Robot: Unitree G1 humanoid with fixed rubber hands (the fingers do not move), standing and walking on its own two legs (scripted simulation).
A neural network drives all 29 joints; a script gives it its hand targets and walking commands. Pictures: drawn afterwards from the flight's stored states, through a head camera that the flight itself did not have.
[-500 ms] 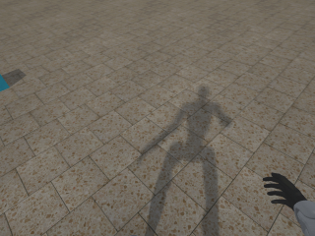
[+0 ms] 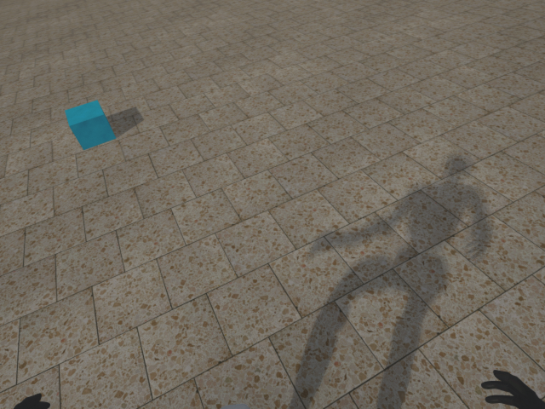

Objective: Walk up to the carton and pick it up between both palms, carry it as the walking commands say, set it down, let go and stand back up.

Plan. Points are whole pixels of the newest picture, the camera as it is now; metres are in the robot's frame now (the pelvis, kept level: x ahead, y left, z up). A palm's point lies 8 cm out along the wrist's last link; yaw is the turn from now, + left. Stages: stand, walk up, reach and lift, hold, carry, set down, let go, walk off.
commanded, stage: walk up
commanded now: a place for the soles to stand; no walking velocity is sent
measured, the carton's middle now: (90, 124) +2.07 +1.42 -0.67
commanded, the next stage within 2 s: none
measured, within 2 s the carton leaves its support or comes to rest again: neither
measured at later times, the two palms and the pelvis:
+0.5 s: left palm (61, 315) +0.31 +0.44 -0.08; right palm (396, 255) +0.42 -0.21 -0.08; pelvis +0.29 +0.10 +0.01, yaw +11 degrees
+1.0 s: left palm (49, 247) +0.44 +0.49 -0.02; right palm (324, 139) +0.82 -0.11 -0.07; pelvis +0.56 +0.15 +0.02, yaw +21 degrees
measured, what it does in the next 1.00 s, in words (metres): walks ahead, turning left: left foot, then right foot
